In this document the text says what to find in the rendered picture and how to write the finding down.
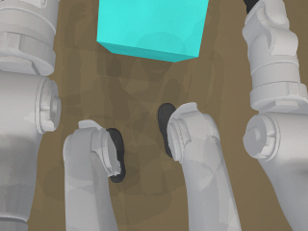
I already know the right robot shin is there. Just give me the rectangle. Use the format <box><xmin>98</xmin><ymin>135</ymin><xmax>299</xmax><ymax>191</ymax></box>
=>
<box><xmin>167</xmin><ymin>102</ymin><xmax>220</xmax><ymax>149</ymax></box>

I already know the robot left forearm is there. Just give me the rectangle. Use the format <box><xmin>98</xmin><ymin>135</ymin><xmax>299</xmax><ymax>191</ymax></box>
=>
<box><xmin>0</xmin><ymin>0</ymin><xmax>60</xmax><ymax>76</ymax></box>

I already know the carton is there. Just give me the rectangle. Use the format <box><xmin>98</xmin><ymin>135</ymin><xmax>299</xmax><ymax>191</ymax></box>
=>
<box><xmin>96</xmin><ymin>0</ymin><xmax>209</xmax><ymax>63</ymax></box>

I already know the right robot hand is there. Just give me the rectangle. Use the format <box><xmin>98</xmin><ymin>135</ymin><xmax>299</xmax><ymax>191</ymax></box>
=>
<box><xmin>244</xmin><ymin>0</ymin><xmax>259</xmax><ymax>14</ymax></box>

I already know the left robot thigh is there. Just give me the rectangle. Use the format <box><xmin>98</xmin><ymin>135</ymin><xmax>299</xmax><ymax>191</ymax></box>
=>
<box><xmin>64</xmin><ymin>127</ymin><xmax>119</xmax><ymax>231</ymax></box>

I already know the robot right forearm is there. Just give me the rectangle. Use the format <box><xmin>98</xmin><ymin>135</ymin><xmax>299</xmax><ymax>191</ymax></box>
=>
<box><xmin>242</xmin><ymin>0</ymin><xmax>308</xmax><ymax>115</ymax></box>

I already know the robot right upper arm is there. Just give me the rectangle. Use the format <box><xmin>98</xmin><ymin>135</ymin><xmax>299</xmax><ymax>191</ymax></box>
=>
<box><xmin>243</xmin><ymin>112</ymin><xmax>308</xmax><ymax>231</ymax></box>

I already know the robot left upper arm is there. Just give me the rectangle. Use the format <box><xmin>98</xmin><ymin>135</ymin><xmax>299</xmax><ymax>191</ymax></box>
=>
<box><xmin>0</xmin><ymin>70</ymin><xmax>62</xmax><ymax>231</ymax></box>

